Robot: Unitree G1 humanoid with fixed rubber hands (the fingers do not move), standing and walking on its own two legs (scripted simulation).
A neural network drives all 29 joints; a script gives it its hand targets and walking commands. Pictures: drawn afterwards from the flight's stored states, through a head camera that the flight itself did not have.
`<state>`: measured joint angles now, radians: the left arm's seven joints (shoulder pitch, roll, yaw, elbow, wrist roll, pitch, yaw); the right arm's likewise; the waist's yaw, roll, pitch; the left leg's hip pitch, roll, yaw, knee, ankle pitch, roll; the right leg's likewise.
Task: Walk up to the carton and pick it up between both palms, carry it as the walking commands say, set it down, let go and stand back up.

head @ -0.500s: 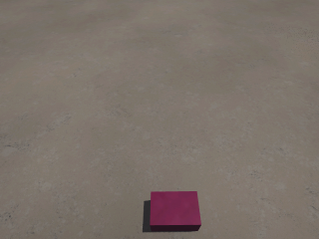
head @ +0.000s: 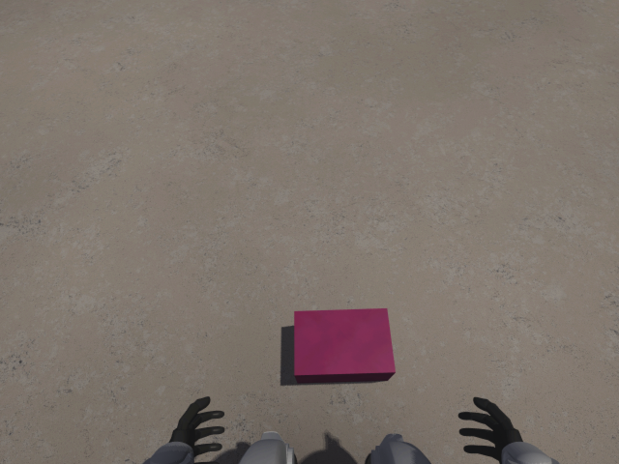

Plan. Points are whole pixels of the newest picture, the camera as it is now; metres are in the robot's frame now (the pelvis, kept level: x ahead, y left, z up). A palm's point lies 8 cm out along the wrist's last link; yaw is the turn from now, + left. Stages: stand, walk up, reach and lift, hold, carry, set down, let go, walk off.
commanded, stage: reach and lift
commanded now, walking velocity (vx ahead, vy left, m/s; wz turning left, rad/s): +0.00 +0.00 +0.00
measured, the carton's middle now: (341, 346) +0.42 -0.04 -0.66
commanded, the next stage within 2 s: none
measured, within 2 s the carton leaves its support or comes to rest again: neither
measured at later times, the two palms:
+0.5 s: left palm (200, 389) +0.23 +0.20 -0.13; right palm (499, 382) +0.24 -0.24 -0.13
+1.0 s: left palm (215, 309) +0.37 +0.20 -0.17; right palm (482, 292) +0.39 -0.26 -0.16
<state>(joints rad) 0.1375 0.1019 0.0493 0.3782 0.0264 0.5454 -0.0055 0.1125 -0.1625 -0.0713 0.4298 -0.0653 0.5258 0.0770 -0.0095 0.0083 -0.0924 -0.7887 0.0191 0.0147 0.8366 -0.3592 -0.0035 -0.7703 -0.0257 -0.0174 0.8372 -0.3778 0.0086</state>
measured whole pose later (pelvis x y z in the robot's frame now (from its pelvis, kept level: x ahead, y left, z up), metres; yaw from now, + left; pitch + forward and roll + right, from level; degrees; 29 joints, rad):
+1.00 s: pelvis -0.06 -0.01 -0.07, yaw +0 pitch +36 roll +1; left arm -0.78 0.19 0.27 0.72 -0.06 0.23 0.07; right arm -0.89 -0.39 -0.25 0.92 0.05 0.18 0.14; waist 0.01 -0.01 -0.05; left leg -1.40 0.01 0.00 1.09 -0.33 -0.02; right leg -1.40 0.00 0.02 1.12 -0.36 0.00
